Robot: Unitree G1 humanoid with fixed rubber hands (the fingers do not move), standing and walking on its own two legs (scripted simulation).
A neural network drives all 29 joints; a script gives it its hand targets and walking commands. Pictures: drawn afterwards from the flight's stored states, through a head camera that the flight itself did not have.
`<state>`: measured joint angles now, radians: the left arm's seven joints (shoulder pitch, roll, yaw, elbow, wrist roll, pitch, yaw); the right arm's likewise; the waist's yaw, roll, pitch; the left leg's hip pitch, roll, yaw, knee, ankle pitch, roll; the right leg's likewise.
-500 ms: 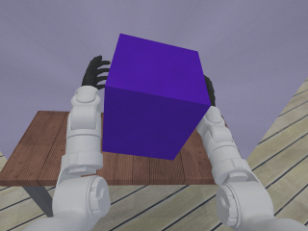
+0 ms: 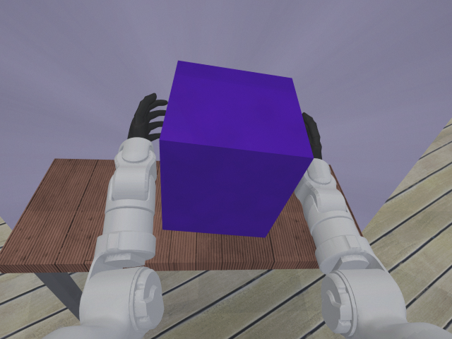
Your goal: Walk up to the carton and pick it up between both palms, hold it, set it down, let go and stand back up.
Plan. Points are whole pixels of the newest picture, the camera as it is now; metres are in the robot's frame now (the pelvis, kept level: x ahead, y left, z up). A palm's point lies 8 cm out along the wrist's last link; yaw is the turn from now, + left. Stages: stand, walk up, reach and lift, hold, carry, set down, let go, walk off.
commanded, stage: set down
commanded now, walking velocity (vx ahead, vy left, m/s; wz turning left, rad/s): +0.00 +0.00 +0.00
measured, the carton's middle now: (225, 156) +0.40 -0.02 +0.12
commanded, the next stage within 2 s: none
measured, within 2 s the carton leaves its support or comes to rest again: neither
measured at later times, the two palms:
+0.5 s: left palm (152, 150) +0.41 +0.12 +0.14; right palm (309, 165) +0.38 -0.18 +0.12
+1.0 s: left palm (158, 159) +0.42 +0.11 +0.10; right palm (307, 173) +0.38 -0.19 +0.09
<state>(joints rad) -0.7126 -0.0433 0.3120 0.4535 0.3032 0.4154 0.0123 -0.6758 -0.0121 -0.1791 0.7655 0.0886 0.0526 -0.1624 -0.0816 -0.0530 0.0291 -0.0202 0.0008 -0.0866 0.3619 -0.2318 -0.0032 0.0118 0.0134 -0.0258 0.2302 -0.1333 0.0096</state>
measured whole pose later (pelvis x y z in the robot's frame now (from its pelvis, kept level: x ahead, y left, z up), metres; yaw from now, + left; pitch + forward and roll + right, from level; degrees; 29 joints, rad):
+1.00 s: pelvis +0.01 -0.01 +0.00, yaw -1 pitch +2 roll -1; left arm -0.70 -0.05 0.35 0.73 0.27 0.16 0.04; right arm -0.65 0.03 -0.34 0.85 -0.11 -0.06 -0.11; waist -0.05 -0.01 -0.03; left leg -0.14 0.02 -0.05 0.33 -0.22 -0.01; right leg -0.13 0.02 -0.03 0.23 -0.13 0.00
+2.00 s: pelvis +0.01 -0.01 +0.00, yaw -2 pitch +7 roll -1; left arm -0.68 -0.07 0.40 0.91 0.29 -0.07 0.04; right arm -0.60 0.08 -0.52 0.91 -0.32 -0.24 -0.06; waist -0.03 0.01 -0.05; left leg -0.25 0.02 -0.02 0.33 -0.20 -0.01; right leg -0.24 0.01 -0.05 0.24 -0.11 0.00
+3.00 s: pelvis +0.00 -0.01 -0.01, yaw -4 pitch +14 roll -1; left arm -0.79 0.04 0.29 1.20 0.16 -0.27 0.12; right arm -0.75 -0.04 -0.29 1.19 -0.09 -0.34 -0.12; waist -0.02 0.04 -0.12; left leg -0.45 0.05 0.03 0.46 -0.24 -0.01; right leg -0.46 0.02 -0.03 0.37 -0.15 -0.01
